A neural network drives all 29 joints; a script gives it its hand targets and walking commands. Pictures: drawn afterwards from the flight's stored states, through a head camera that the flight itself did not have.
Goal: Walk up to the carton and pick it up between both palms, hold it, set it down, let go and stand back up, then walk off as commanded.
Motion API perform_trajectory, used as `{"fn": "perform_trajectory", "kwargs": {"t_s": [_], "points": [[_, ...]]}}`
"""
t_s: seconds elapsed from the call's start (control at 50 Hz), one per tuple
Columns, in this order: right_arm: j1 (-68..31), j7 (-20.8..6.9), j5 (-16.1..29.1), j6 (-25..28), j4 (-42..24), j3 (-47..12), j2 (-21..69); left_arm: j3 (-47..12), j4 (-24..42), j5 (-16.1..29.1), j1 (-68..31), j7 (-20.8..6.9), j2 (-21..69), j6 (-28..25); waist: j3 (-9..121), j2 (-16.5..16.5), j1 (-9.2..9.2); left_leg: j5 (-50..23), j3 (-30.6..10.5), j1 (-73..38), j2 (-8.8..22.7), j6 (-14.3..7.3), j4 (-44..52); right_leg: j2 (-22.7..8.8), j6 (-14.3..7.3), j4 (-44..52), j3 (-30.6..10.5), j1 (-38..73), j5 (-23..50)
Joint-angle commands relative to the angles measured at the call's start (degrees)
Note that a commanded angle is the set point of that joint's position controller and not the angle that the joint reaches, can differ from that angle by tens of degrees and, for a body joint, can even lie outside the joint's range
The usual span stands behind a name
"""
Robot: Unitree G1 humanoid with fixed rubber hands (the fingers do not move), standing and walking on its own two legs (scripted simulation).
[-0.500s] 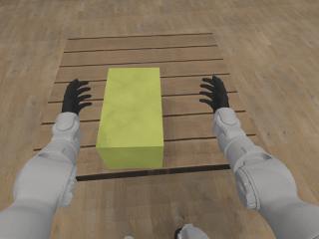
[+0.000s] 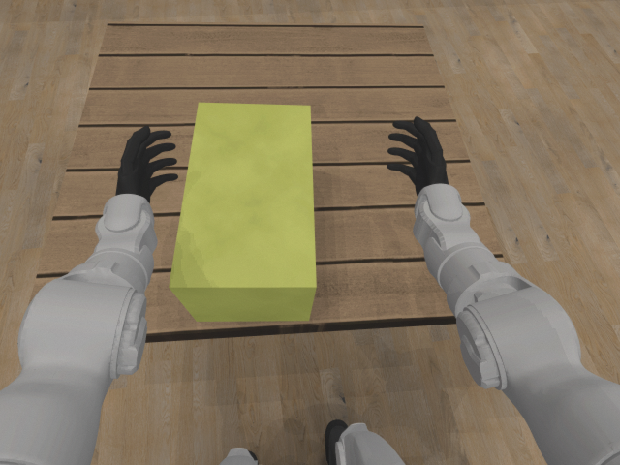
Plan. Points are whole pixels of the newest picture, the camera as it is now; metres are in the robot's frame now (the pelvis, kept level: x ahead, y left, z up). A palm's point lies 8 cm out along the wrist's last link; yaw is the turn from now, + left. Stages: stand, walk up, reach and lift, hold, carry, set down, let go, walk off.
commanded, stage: reach and lift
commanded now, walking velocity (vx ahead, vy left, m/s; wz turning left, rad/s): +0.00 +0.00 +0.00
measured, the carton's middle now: (254, 212) +0.49 +0.06 -0.07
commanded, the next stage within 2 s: none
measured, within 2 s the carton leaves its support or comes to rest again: neither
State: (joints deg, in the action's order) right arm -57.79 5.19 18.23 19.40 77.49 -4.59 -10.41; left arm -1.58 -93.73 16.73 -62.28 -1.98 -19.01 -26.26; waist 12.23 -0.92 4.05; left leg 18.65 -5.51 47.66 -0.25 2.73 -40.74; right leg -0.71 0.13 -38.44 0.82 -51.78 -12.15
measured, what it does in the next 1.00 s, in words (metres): stands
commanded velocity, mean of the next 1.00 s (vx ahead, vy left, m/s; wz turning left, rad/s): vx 0.00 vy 0.00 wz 0.00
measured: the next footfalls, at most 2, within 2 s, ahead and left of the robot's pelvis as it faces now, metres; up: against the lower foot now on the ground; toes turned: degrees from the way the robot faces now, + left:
none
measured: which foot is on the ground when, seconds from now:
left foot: down 0.00-1.00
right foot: down 0.00-1.00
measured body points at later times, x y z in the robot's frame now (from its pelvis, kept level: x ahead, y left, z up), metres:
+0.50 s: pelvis -0.02 +0.02 -0.03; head +0.14 +0.03 +0.39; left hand +0.47 +0.20 -0.02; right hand +0.46 -0.16 -0.01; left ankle -0.01 +0.15 -0.71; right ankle +0.04 -0.12 -0.71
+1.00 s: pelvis -0.02 +0.01 -0.02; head +0.14 +0.05 +0.40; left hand +0.46 +0.17 -0.02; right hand +0.44 -0.11 -0.02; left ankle -0.01 +0.15 -0.71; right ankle +0.04 -0.12 -0.71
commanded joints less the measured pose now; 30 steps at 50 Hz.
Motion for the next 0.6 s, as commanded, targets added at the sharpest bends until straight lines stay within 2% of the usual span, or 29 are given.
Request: {"fn": "perform_trajectory", "kwargs": {"t_s": [0.0, 0.02, 0.04, 0.06, 0.08, 0.1, 0.12, 0.14, 0.16, 0.18, 0.2, 0.22, 0.24, 0.28, 0.3, 0.32, 0.34, 0.36, 0.38, 0.4, 0.42, 0.44, 0.46, 0.48, 0.5, 0.52, 0.54, 0.56, 0.58], "points": [[-17.98, -0.23, -2.80, 4.55, -1.04, 3.55, -4.86, 0.20, 6.03, -0.75, -16.83, 0.77, -3.56, -3.94, 37.60, 5.34, -1.16, -26.37, 8.93, -0.75, -1.44, 2.01, 2.43, 1.82, 0.05, -3.13, 2.97, 37.11, 27.38], [-15.65, -0.38, -2.39, 5.10, -0.76, 2.87, -4.61, -0.57, 6.27, 0.29, -16.61, 0.54, -3.26, -4.75, 36.75, 4.13, -0.28, -26.33, 8.90, -1.04, -1.52, 2.12, 1.39, 1.92, 0.00, -3.20, 3.07, 35.68, 25.43], [-17.69, -0.15, -3.95, 5.70, -1.79, 4.21, -5.55, 0.51, 6.20, -0.29, -17.30, 0.63, -4.74, -5.51, 39.25, 4.39, -0.98, -27.18, 8.42, -2.72, -0.96, 2.20, 1.01, 2.18, -0.20, -2.65, 2.76, 33.41, 24.71], [-15.81, -0.19, -4.75, 6.85, -0.48, 5.31, -4.86, -1.18, 8.45, -0.01, -18.39, 0.80, -2.17, -6.40, 42.87, 5.65, 0.32, -29.61, 8.12, -5.02, -0.88, 3.22, -0.60, 2.37, -0.74, -2.99, 3.80, 31.84, 25.88], [-16.82, -0.15, -4.71, 8.20, -3.44, 4.59, -5.14, -0.11, 6.45, 1.33, -17.50, 0.67, -3.31, -7.09, 44.36, 2.94, -1.46, -29.39, 8.37, -2.31, -0.94, 2.91, -1.19, 2.59, -0.75, -3.82, 3.56, 31.96, 26.06], [-18.75, -0.26, -4.95, 8.19, -2.63, 5.76, -4.64, -2.13, 6.54, 2.24, -20.76, 0.71, -2.61, -7.42, 43.39, 4.64, 0.35, -26.08, 8.51, -0.85, -1.49, 2.92, -1.01, 2.01, -0.41, -3.57, 3.75, 31.04, 23.21], [-18.68, -0.12, -7.01, 8.96, -2.08, 8.42, -6.47, -1.97, 7.13, 1.45, -19.38, 1.16, -3.04, -8.00, 44.96, 4.54, 0.53, -27.65, 8.28, -2.69, -1.00, 3.37, -2.05, 2.83, -0.08, -4.04, 4.18, 28.73, 23.40], [-19.43, -0.39, -6.92, 9.69, -1.82, 7.29, -5.61, -1.48, 7.19, 0.95, -20.51, 1.55, -3.37, -8.74, 46.97, 5.98, -1.05, -29.15, 8.29, -2.00, -0.94, 3.51, -3.60, 2.61, -0.45, -5.23, 3.31, 29.15, 24.42], [-21.08, -0.09, -7.75, 9.77, -1.18, 8.96, -6.31, -2.03, 6.74, 1.44, -21.31, 1.57, -2.83, -8.45, 46.67, 6.07, 0.09, -28.23, 7.38, -3.43, -0.60, 3.90, -4.33, 2.77, -0.48, -5.36, 4.42, 26.48, 21.26], [-20.46, -0.22, -7.68, 9.20, 2.45, 8.10, -6.75, -1.04, 2.94, -0.15, -21.06, 1.84, -3.77, -8.02, 43.69, 6.20, -1.32, -23.88, 8.46, -1.66, -0.32, 3.61, -4.16, 2.73, -0.57, -4.95, 4.28, 24.83, 16.87], [-19.33, -0.46, -8.29, 8.89, 2.24, 9.41, -6.96, -1.39, 3.18, -0.28, -19.79, 2.33, -3.48, -8.03, 42.90, 6.29, -1.39, -21.97, 8.05, -2.46, -0.38, 3.28, -3.66, 2.88, -0.53, -5.46, 4.04, 22.93, 13.75], [-19.24, -0.54, -8.28, 9.27, 2.66, 10.09, -7.12, -2.93, 1.81, 0.10, -20.94, 2.24, -2.32, -7.99, 43.79, 6.48, -0.56, -19.73, 8.00, -1.40, -0.39, 3.37, -4.14, 2.83, -0.31, -5.92, 4.94, 21.35, 12.23], [-18.94, -0.71, -8.54, 9.04, 3.18, 9.68, -6.33, -3.54, 0.34, -0.10, -19.69, 2.23, -0.82, -7.67, 42.03, 6.66, -1.36, -17.89, 8.02, -0.52, -0.64, 3.03, -4.08, 2.64, -0.66, -5.61, 4.53, 18.92, 9.63], [-19.84, -0.39, -8.11, 9.73, 4.29, 9.96, -6.49, -3.16, 0.89, -0.40, -20.30, 2.98, -0.77, -7.74, 42.85, 7.55, -1.94, -16.39, 8.03, 1.71, -0.88, 3.12, -4.57, 1.97, -0.37, -6.77, 4.00, 21.01, 10.54], [-22.32, -0.82, -7.45, 9.94, 3.35, 9.58, -7.02, -2.67, 1.36, -0.81, -21.51, 3.52, -1.24, -8.00, 44.48, 7.02, -2.86, -20.21, 8.03, 0.25, -0.46, 3.67, -5.67, 2.68, -0.34, -7.61, 4.54, 19.63, 12.29], [-23.26, -1.17, -6.53, 9.80, 2.34, 8.57, -5.21, -2.87, 1.78, -0.46, -22.61, 3.42, -0.66, -8.22, 44.05, 6.27, -3.94, -20.21, 8.37, 1.86, -0.67, 3.61, -6.59, 2.53, -0.23, -8.00, 4.05, 20.17, 11.71], [-20.77, -1.12, -6.99, 10.33, 4.51, 9.10, -4.43, -3.61, 2.21, -0.63, -22.87, 2.99, 1.06, -8.09, 43.74, 8.77, -2.18, -18.98, 8.67, 0.58, -0.95, 3.66, -6.57, 2.41, 0.04, -7.71, 4.47, 18.76, 10.71], [-21.73, -1.25, -6.01, 10.88, 2.41, 7.72, -5.08, -2.29, 1.54, -1.27, -21.12, 3.42, 0.73, -8.02, 44.76, 7.81, -4.57, -22.47, 8.37, 0.22, -0.69, 3.80, -7.17, 3.03, -0.19, -8.50, 4.44, 17.52, 12.35], [-21.60, -1.28, -7.08, 10.41, 6.24, 9.44, -5.18, -2.21, -0.27, -2.43, -21.02, 3.29, 2.07, -7.58, 43.30, 8.53, -3.33, -22.67, 8.46, -1.34, -0.61, 4.20, -7.19, 3.02, -0.74, -7.65, 4.27, 16.57, 11.99], [-21.29, -0.96, -7.48, 10.18, 6.95, 9.51, -4.01, -2.86, 0.55, -2.40, -22.19, 2.93, 2.06, -7.28, 42.12, 7.97, -2.76, -21.87, 8.07, -1.41, -0.80, 3.72, -7.69, 2.95, -0.38, -7.89, 4.79, 15.90, 11.45], [-22.56, -1.34, -7.34, 9.80, 6.55, 8.76, -3.94, -2.55, -0.37, -2.52, -22.25, 3.13, 4.04, -7.29, 42.50, 6.89, -3.65, -21.79, 7.64, -0.78, -0.54, 3.73, -7.46, 3.03, -0.49, -8.26, 4.82, 13.99, 8.49], [-23.35, -1.54, -6.58, 10.52, 5.31, 7.44, -3.72, -2.25, 1.85, -2.04, -22.58, 2.98, 3.80, -7.55, 42.44, 5.65, -4.40, -23.18, 8.41, -0.26, -0.60, 3.86, -8.08, 3.20, -0.72, -8.27, 4.65, 16.55, 11.48], [-23.55, -1.32, -8.12, 10.19, 5.25, 9.72, -3.13, -2.07, 2.05, -2.37, -24.03, 2.71, 3.89, -7.79, 43.01, 6.21, -2.93, -22.19, 8.04, 0.01, -0.74, 3.45, -8.27, 2.83, -0.34, -8.61, 4.59, 14.94, 10.52], [-23.01, -1.20, -8.95, 10.49, 6.54, 10.27, -2.62, -1.32, 3.45, -3.86, -25.04, 2.66, 5.22, -7.39, 39.37, 6.55, -2.64, -20.27, 8.36, 0.59, -0.73, 3.60, -7.34, 3.14, -0.18, -7.70, 5.06, 15.99, 8.75], [-23.22, -1.06, -8.78, 10.43, 5.64, 10.42, -1.57, -0.65, 3.35, -3.86, -23.03, 2.72, 5.47, -7.60, 39.60, 6.22, -3.60, -21.61, 8.52, 0.48, -0.55, 3.65, -7.66, 3.18, -0.40, -7.94, 4.46, 16.36, 9.58], [-24.58, -0.51, -10.97, 10.86, 4.96, 11.61, -0.95, -0.55, 2.61, -3.63, -24.67, 2.19, 5.62, -7.78, 42.06, 3.61, -2.32, -21.55, 8.69, 1.71, -0.68, 3.33, -8.24, 3.09, -0.05, -8.63, 4.68, 17.60, 11.75], [-25.20, -0.38, -10.38, 10.54, 5.39, 12.22, -1.14, -1.35, 3.27, -3.15, -24.56, 2.70, 5.15, -7.96, 43.11, 3.86, -2.43, -21.79, 8.00, 2.27, -0.61, 3.45, -8.44, 3.08, -0.46, -8.57, 4.30, 17.82, 11.80], [-23.13, -0.15, -12.71, 11.26, 5.23, 12.88, -0.04, 0.50, 5.83, -5.06, -24.90, 2.88, 7.26, -8.29, 45.81, 4.56, -1.95, -22.64, 7.92, 0.77, -0.59, 3.58, -8.29, 3.19, -0.41, -8.01, 4.21, 18.65, 12.81], [-23.51, 0.20, -14.25, 11.08, 6.14, 14.52, -0.17, 1.03, 3.22, -4.92, -23.02, 2.66, 6.62, -7.65, 44.72, 2.78, -1.73, -21.36, 7.96, 3.25, -0.66, 3.22, -8.48, 3.23, -0.16, -8.30, 4.61, 19.17, 12.96]]}}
